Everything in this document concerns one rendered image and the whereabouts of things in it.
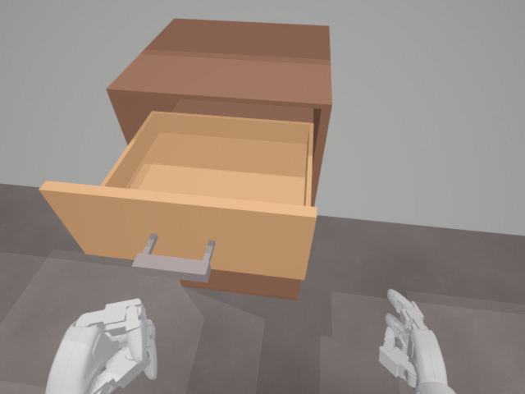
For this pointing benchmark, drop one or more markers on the handle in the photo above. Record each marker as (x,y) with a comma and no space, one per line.
(172,267)

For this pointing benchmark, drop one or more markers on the drawer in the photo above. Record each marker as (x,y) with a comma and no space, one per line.
(244,183)

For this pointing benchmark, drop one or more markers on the cabinet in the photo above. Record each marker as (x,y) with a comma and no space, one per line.
(243,69)

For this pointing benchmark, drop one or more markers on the left robot hand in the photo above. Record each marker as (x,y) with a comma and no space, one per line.
(93,341)

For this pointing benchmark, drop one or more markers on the right robot hand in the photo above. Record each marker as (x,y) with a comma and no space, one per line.
(417,345)

